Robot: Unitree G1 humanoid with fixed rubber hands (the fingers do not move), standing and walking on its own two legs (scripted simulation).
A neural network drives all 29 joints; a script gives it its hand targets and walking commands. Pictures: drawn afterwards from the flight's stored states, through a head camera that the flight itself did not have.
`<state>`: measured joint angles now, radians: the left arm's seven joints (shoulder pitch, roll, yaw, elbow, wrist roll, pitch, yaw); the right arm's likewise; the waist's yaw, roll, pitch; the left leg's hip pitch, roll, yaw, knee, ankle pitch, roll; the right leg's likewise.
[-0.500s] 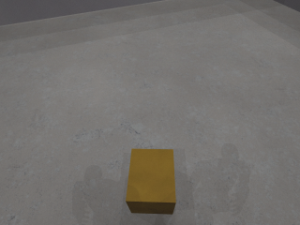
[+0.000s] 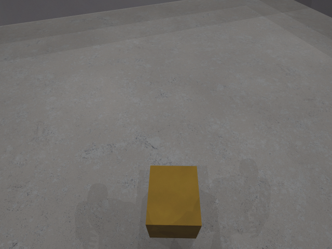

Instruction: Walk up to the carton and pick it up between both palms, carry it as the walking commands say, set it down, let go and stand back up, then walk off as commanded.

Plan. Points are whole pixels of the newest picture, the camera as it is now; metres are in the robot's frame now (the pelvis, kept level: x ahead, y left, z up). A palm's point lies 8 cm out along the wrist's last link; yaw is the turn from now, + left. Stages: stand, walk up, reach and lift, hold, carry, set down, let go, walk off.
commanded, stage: walk up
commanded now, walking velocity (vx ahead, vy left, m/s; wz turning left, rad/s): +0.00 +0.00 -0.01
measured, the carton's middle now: (173, 202) +0.45 +0.01 -0.64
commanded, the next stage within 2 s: stand in 0.10 s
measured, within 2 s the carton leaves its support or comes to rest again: neither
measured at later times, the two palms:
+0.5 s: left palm out of the picture +0.02 +0.24 -0.14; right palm out of the picture +0.02 -0.22 -0.15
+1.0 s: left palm out of the picture +0.14 +0.22 -0.17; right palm out of the picture +0.13 -0.23 -0.17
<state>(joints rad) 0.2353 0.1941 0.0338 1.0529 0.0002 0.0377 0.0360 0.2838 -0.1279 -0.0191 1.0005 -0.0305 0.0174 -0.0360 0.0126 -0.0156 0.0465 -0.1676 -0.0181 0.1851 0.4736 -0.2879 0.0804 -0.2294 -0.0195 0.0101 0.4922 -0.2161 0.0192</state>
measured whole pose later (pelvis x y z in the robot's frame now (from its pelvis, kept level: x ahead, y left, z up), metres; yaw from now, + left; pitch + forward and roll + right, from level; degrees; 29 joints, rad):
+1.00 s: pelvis -0.04 +0.00 -0.05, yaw +1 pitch +15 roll -1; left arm -0.01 0.19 0.00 0.56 -0.03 0.38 -0.03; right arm 0.01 -0.19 -0.09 0.56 0.01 0.38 0.04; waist -0.02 0.03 -0.01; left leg -0.79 0.03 0.16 0.93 -0.40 0.08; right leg -0.82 -0.01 -0.01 0.89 -0.33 0.01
